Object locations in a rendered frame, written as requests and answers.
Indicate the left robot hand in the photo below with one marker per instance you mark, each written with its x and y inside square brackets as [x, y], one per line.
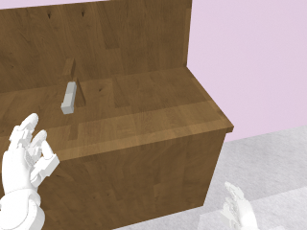
[22, 164]

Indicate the tap lever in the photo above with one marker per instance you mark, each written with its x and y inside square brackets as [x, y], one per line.
[67, 106]

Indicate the right robot hand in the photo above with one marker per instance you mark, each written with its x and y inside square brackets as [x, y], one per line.
[242, 212]

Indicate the counter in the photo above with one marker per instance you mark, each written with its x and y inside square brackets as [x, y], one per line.
[144, 138]

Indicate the left robot forearm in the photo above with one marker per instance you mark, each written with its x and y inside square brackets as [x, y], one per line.
[20, 210]

